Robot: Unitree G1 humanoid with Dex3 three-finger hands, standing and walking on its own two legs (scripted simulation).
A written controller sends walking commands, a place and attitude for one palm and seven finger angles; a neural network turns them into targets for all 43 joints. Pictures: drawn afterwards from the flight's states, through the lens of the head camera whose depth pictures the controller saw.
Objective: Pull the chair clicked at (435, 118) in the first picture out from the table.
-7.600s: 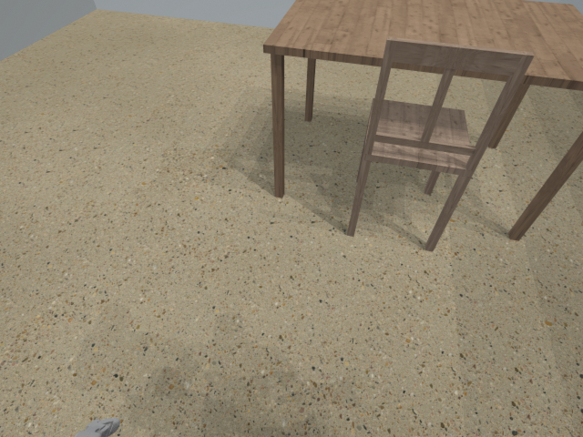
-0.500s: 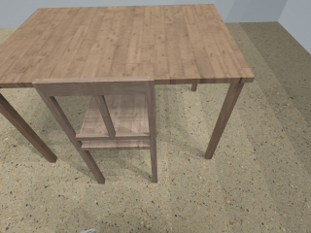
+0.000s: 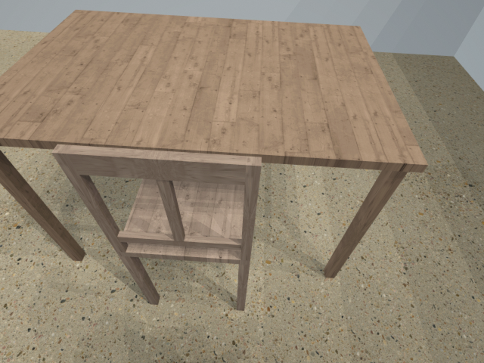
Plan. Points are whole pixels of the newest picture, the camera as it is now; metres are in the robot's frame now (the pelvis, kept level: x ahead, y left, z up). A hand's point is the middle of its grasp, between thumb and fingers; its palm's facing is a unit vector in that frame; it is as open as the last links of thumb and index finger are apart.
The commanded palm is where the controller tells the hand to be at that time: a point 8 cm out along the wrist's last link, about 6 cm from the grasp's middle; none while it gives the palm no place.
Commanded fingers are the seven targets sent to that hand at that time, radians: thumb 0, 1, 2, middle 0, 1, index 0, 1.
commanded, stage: come to a stop and stand still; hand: left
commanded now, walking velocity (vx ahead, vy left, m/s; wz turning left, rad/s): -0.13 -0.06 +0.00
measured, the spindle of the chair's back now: (172, 211) +0.43 +0.21 -0.09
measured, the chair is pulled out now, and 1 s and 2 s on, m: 0.00 0.00 0.00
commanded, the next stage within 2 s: look again from close up in 1.42 s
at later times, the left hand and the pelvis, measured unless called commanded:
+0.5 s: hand out of the picture -0.01 +0.16 -0.17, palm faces -0.03 -0.98 -0.22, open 7.3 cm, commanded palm none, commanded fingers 0.00 0.90 0.90 -0.20 -0.30 -0.20 -0.30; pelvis -0.02 -0.01 +0.00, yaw -1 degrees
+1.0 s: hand out of the picture +0.00 +0.20 -0.17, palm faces -0.01 -0.98 -0.20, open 7.3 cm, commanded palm none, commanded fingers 0.00 0.90 0.90 -0.20 -0.30 -0.20 -0.30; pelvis +0.00 +0.03 +0.00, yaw -2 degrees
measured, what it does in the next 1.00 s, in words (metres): stands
